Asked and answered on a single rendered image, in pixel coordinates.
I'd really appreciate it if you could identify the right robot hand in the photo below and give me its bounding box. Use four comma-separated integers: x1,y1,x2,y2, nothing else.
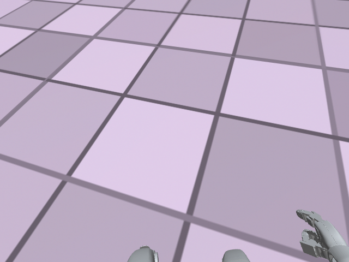
296,210,348,260

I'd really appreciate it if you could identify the right robot arm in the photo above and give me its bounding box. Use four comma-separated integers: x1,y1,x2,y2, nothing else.
327,245,349,262

